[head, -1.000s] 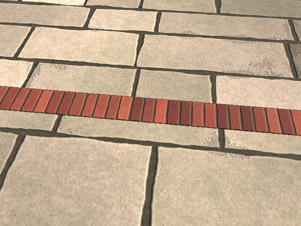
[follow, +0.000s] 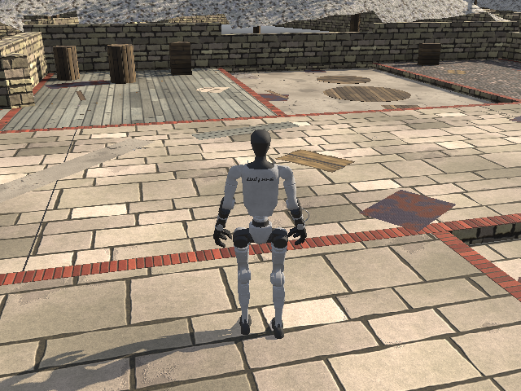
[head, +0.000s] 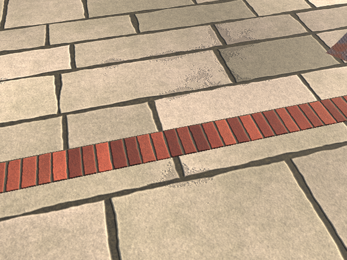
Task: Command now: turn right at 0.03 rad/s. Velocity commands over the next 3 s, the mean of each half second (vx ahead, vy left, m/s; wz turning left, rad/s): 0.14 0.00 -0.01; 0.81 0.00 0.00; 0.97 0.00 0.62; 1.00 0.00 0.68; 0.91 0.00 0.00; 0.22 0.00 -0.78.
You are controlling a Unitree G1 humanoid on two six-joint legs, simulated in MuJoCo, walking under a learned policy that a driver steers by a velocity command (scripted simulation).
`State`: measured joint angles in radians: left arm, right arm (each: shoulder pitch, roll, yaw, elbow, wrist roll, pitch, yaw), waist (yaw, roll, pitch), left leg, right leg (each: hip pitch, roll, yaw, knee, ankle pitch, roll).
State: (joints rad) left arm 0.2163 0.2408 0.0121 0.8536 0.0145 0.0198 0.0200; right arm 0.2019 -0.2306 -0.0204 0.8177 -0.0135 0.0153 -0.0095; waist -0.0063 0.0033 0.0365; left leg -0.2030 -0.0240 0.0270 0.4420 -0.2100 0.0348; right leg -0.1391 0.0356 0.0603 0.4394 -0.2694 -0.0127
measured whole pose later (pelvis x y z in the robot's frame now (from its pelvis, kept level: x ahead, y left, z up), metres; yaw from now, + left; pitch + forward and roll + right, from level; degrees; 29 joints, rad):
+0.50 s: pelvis +0.02 +0.01 +0.00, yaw +0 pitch +1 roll +0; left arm 0.34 0.23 0.04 1.04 0.02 -0.02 0.01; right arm 0.26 -0.23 -0.04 0.99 -0.02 -0.01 0.02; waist 0.02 -0.01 -0.03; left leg -0.31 -0.01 0.04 0.66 -0.36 0.06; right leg -0.11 0.04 0.07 0.36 -0.27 -0.06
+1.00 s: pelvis +0.29 +0.02 -0.03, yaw +1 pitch +3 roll -1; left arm -0.12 0.22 0.02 0.77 0.03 -0.05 -0.05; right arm 0.56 -0.18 -0.03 1.08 -0.02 -0.11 0.00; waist -0.10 0.00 0.04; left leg 0.32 0.00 0.02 0.03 -0.39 0.03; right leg -0.66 -0.01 -0.13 0.61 -0.08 -0.12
